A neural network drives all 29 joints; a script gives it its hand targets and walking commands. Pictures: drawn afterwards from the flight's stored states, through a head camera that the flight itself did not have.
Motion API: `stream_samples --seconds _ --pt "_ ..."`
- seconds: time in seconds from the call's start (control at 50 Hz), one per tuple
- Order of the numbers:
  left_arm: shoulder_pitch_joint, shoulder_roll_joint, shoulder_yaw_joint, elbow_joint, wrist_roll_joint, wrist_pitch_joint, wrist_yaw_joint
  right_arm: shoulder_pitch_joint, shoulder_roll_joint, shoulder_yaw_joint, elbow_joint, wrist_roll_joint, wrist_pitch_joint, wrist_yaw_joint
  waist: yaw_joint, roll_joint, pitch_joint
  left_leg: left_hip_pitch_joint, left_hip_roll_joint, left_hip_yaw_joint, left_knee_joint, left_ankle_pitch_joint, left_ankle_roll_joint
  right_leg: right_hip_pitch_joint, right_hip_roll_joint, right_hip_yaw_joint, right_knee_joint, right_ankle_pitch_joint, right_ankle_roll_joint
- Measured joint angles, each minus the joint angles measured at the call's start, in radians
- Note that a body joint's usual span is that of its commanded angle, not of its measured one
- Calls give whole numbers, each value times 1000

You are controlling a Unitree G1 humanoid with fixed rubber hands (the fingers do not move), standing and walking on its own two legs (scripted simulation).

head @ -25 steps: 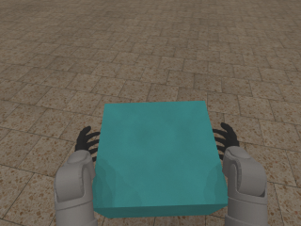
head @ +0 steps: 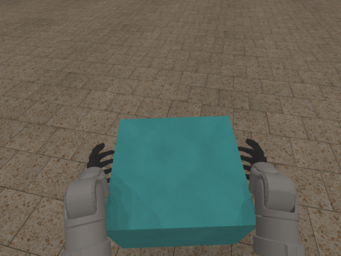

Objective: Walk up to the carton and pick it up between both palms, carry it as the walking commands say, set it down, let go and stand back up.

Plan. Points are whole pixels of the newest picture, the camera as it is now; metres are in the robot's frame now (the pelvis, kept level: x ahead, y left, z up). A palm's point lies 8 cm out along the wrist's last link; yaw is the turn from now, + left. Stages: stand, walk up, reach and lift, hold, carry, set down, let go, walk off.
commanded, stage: carry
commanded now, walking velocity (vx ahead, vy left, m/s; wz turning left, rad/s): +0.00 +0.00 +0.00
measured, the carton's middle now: (176, 180) +0.30 +0.01 +0.01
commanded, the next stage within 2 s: none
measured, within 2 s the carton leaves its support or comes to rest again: neither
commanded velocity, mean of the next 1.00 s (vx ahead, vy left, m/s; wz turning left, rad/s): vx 0.00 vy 0.00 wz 0.00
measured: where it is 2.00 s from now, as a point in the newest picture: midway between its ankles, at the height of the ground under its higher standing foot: outside the picture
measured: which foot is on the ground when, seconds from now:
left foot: down 0.00-1.00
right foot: down 0.00-1.00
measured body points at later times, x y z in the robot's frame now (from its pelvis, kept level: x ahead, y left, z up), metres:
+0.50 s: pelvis -0.02 +0.01 +0.00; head -0.05 +0.01 +0.45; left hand +0.26 +0.20 +0.08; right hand +0.27 -0.17 +0.08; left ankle -0.03 +0.08 -0.73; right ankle +0.03 -0.11 -0.73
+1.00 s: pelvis -0.03 +0.02 +0.00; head -0.06 +0.02 +0.45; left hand +0.25 +0.21 +0.08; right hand +0.26 -0.16 +0.08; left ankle -0.03 +0.08 -0.73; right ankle +0.03 -0.11 -0.73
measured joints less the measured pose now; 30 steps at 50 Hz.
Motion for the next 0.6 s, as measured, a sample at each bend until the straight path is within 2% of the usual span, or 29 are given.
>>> stream_samples --seconds 0.6 --pt "7 -9 2 16 18 -37 -10 8 9 -11 22 -11 -43 12 1 -3 8 -36 -12 6 -7 43 20 -23 -10 9 -37 64 11"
